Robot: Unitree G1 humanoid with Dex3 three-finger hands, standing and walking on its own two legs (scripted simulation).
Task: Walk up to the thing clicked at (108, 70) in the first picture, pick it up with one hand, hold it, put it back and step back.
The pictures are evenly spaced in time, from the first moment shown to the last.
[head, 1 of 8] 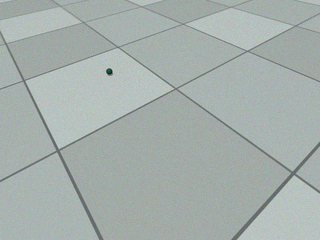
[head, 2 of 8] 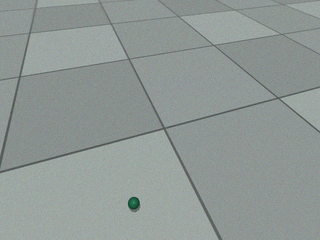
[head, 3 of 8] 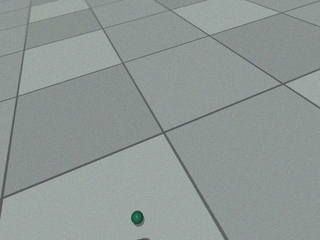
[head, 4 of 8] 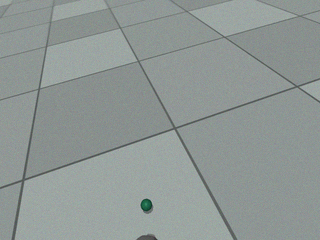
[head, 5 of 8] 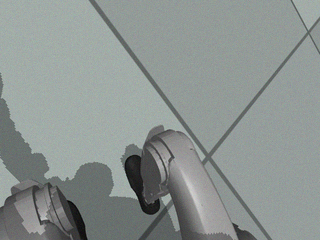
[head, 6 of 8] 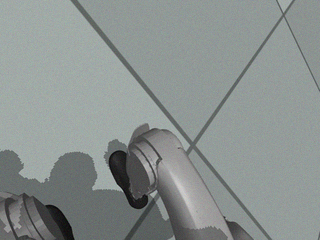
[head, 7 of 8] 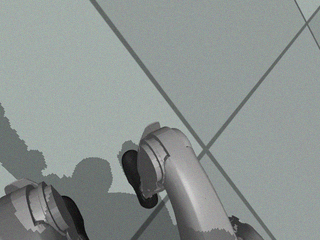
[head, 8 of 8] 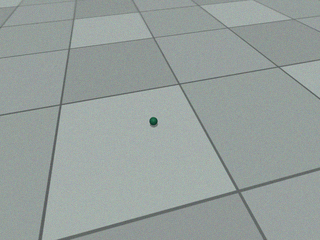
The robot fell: no
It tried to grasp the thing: no
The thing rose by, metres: 0.00
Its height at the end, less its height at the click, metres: +0.00
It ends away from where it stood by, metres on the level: 0.03
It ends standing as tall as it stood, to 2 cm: yes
